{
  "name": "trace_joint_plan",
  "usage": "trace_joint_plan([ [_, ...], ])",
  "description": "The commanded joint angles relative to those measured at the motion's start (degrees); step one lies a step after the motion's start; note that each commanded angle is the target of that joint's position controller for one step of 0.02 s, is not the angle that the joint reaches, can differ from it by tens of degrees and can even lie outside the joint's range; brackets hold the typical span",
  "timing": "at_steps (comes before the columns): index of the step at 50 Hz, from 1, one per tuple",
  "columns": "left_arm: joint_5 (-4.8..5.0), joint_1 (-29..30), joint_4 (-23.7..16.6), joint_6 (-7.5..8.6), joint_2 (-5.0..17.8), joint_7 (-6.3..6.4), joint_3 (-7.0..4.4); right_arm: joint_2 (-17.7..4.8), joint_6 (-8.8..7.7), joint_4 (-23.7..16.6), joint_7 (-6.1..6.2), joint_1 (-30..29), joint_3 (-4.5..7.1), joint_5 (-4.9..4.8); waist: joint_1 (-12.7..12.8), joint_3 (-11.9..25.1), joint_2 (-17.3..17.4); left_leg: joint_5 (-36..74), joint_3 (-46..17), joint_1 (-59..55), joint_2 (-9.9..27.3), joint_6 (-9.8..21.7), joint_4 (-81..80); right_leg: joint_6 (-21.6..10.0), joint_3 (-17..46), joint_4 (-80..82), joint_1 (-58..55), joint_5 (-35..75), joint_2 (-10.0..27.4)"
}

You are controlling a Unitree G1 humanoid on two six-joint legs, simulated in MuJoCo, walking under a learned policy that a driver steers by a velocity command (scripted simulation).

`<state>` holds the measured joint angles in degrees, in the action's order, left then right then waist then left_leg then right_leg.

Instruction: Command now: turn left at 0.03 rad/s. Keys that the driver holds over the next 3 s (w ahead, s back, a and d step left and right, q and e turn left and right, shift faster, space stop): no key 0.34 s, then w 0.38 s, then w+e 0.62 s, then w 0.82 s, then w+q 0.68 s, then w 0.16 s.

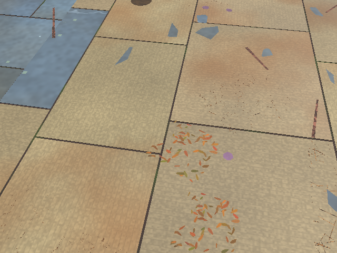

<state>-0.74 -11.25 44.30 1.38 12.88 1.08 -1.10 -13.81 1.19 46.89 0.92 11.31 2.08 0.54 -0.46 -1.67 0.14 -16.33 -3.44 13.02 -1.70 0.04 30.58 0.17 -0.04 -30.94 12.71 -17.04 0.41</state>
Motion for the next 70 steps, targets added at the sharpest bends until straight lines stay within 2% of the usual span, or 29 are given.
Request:
trace_joint_plan([
  [1,0.1,0.24,-2.67,0.69,6.75,0.16,-1.63,-5.44,-0.71,-2.09,0.48,-0.99,1.33,-0.1,0.42,2.34,0.34,10.55,-3.19,-0.89,2.94,1.03,-4.32,-1.43,3.34,5.42,-0.32,9.52,3.07],
  [17,0.36,-0.91,4.82,0.62,6.32,0.22,-1.3,-5.48,-0.36,6.76,1.62,-0.03,1.62,-0.37,0.12,0.78,-0.34,11.62,-2.37,-3.24,2.92,0.3,-5.71,-1.65,2.66,7.75,-0.5,9.56,1.98],
  [19,0.81,-2.37,6.29,0.23,7.35,0.49,-1.69,-5.09,-0.27,8.39,1.71,1.36,1.66,-0.84,0.34,1.0,-1.85,-3.0,0.62,-1.63,0.22,0.88,-3.62,-3.0,3.04,9.19,-0.45,-7.21,1.31],
  [20,1.17,-2.87,6.51,0.04,8.71,0.69,-2.14,-5.11,-0.48,8.36,1.69,1.0,1.73,-1.1,0.79,-1.07,-3.78,-11.44,2.18,2.22,-1.08,1.31,-1.03,-4.85,6.04,11.2,0.67,-18.37,2.86],
  [22,1.77,-6.41,7.44,0.48,11.41,0.94,-2.9,-3.95,-2.17,6.72,1.2,-2.01,1.45,-1.51,2.26,-5.15,-9.44,-12.54,5.12,11.15,-1.18,1.63,8.22,-10.68,20.11,19.7,-0.06,-32.76,12.61],
  [24,1.66,-6.56,7.73,1.55,12.69,1.06,-3.49,-4.08,-4.08,5.74,0.25,-4.09,1.51,-2.1,2.38,-8.33,-10.19,-10.89,2.49,15.38,3.0,2.78,15.45,-14.86,28.96,23.78,1.1,-29.52,19.2],
  [27,2.57,-1.98,6.3,2.13,12.17,0.5,-3.58,-4.15,-5.65,6.86,-0.9,-1.72,1.61,-2.47,-0.31,-5.62,-7.59,-10.52,3.43,9.28,4.39,4.56,6.0,-11.59,20.25,21.95,0.24,-17.36,15.74],
  [29,3.09,0.19,6.01,1.58,11.67,0.23,-3.52,-3.79,-5.92,11.43,-1.15,6.35,2.23,-1.83,-3.9,-1.98,-6.05,3.56,8.24,-8.84,-0.15,3.33,-3.93,-8.74,10.73,16.03,7.83,-11.23,9.3],
  [30,2.71,0.42,5.85,1.61,9.68,0.09,-2.92,-4.22,-5.66,13.33,-1.15,10.98,2.67,-1.6,-5.42,-0.5,-3.62,3.58,6.49,-15.02,0.21,2.96,-4.93,-7.25,7.45,10.1,11.41,-8.84,6.76],
  [31,1.83,1.76,4.88,1.93,5.37,-0.39,-1.58,-7.02,-5.68,14.32,-0.71,17.27,3.36,-1.59,-7.5,1.48,6.62,-4.63,-8.44,-21.54,10.02,5.91,-12.05,-3.69,1.07,-6.93,18.36,-5.76,1.72],
  [32,2.07,2.4,2.05,2.99,3.7,-0.22,-1.24,-14.04,-6.11,14.47,-1.18,21.83,4.55,-1.59,-7.86,2.04,18.16,-13.65,-32.88,-25.58,22.25,15.02,-20.89,-1.81,-0.87,-22.15,30.16,-14.02,-3.85],
  [33,3.55,3.09,1.86,3.74,6.89,-0.19,-1.95,-10.93,-7.05,13.74,-1.4,17.95,3.35,-0.77,-5.83,-1.29,11.17,-20.75,-37.38,-21.49,25.19,18.15,-22.43,-2.72,4.55,-32.56,35.07,-15.71,-0.26],
  [34,4.24,2.6,2.1,4.35,8.07,-0.66,-2.17,-7.88,-7.78,11.96,-1.47,13.36,2.41,-0.92,-3.83,-4.54,7.23,-21.26,-32.16,-20.1,22.99,16.23,-22.67,-4.03,6.24,-35.41,38.21,-9.3,2.58],
  [36,2.75,2.27,3.23,4.99,8.74,-1.08,-2.68,-6.68,-7.98,10.26,-1.89,9.02,1.59,-1.06,-1.91,-4.92,4.4,-8.39,-21.19,-18.58,18.64,11.79,-23.18,-4.35,4.7,-32.73,37.63,0.44,5.73],
  [38,2.26,2.31,3.83,4.6,7.48,-1.97,-2.72,-4.74,-7.34,10.64,-1.56,10.65,0.83,-0.45,-1.84,-3.52,5.35,5.66,-10.97,-17.42,15.12,9.16,-23.43,-3.25,3.09,-29.4,33.96,6.36,6.5],
  [43,2.37,10.76,0.21,3.4,3.46,-2.65,-1.23,-6.97,-6.86,10.97,0.02,12.8,0.75,0.3,-3.56,-5.09,3.91,18.27,1.79,-11.23,12.36,8.56,-25.46,-0.94,0.43,-14.86,29.71,16.92,4.08],
  [48,2.49,17.88,-3.5,3.33,3.5,-4.23,-0.54,-8.1,-6.89,11.59,0.24,15.32,0.9,-0.58,-4.36,-7.23,3.57,21.76,7.39,-13.75,14.89,8.06,-26.07,-3.3,-2.19,-3.77,25.13,21.25,2.59],
  [51,2.33,16.72,-4.69,3.52,5.66,-5.35,-1.44,-9.98,-5.87,10.41,0.45,13.58,1.53,-0.53,-1.26,-3.72,5.13,47.16,10.25,-20.51,16.52,6.51,-17.14,-6.57,-5.11,-2.74,20.79,14.98,-0.51],
  [53,2.5,5.36,-2.36,3.08,9.48,-5.44,-3.63,-11.37,-4.48,8.99,1.07,12.22,2.05,0.03,5.03,4.25,7.17,64.68,12.17,-20.95,16.09,4.97,-0.1,-9.14,-7.45,-3.25,7.34,10.99,-4.75],
  [54,2.66,-4.05,-0.05,2.62,12.59,-4.77,-5.44,-11.49,-4.2,7.93,1.31,11.71,1.92,0.16,9.67,9.09,5.75,60.39,12.72,-12.25,14.31,3.19,13.69,-11.35,-4.27,-1.26,-7.85,12.1,-4.66],
  [55,1.96,-11.33,0.6,1.91,18.21,-3.6,-7.06,-7.09,-5.28,5.39,0.67,15.15,0.53,1.02,8.64,17.24,-6.05,30.4,12.81,10.81,7.83,0.03,36.42,-18.82,19.73,-1.0,-31.12,5.39,9.36],
  [56,2.07,-10.55,0.05,1.91,17.41,-3.33,-6.38,-2.88,-7.93,4.58,-0.64,16.58,-1.11,0.35,5.9,25.08,-11.6,-14.45,2.08,25.2,-2.39,-0.75,51.78,-26.44,49.66,11.81,-39.69,-6.03,20.2],
  [57,1.53,-9.22,0.31,2.27,13.49,-3.08,-5.35,-8.6,-10.05,2.39,-1.38,9.0,0.64,-2.0,8.08,18.71,-7.97,-11.61,-4.45,31.46,1.43,1.26,54.45,-22.44,44.87,15.41,-35.09,-7.4,17.72],
  [58,1.47,-5.6,-0.15,2.81,11.68,-2.98,-4.81,-10.01,-10.98,0.27,-1.31,4.8,0.88,-3.13,6.25,10.67,-4.76,-6.39,-3.13,32.26,4.17,2.54,50.9,-19.91,35.57,16.39,-25.47,-3.0,15.6],
  [59,1.4,-1.25,-1.18,3.37,10.37,-3.25,-4.33,-9.57,-11.14,0.25,-0.69,3.84,1.1,-2.31,3.12,5.95,1.3,-2.91,-2.59,29.22,6.41,2.39,45.45,-18.46,29.07,17.64,-15.23,3.68,12.87],
  [60,0.93,1.78,-2.23,3.73,9.12,-3.27,-3.9,-9.72,-10.46,0.46,-0.13,4.93,1.68,-1.34,0.53,4.21,1.52,-0.93,-2.72,24.68,8.28,1.87,41.09,-17.43,24.15,18.61,-8.26,8.68,10.52],
  [62,0.94,3.25,-2.97,3.8,8.95,-3.06,-3.8,-8.36,-8.71,-0.41,0.03,6.58,1.86,-0.33,-1.86,2.74,-0.7,-0.16,-2.4,20.12,9.46,0.2,36.38,-17.64,20.67,20.51,-0.28,12.5,8.26],
  [65,1.28,0.39,-2.53,3.92,10.93,-1.85,-4.3,-7.3,-7.43,-3.57,0.51,1.24,1.73,0.85,-1.13,0.42,-1.85,6.65,-0.2,20.7,8.72,-3.0,26.2,-17.61,15.89,21.64,6.2,15.83,6.04],
  [70,2.01,-6.08,-0.86,3.21,11.72,-0.7,-4.51,-4.84,-8.27,-7.01,-0.35,-9.54,0.51,0.08,4.25,0.91,-3.6,25.65,1.53,15.09,4.55,-3.6,3.78,-13.2,12.72,19.4,5.72,11.95,3.49],
])
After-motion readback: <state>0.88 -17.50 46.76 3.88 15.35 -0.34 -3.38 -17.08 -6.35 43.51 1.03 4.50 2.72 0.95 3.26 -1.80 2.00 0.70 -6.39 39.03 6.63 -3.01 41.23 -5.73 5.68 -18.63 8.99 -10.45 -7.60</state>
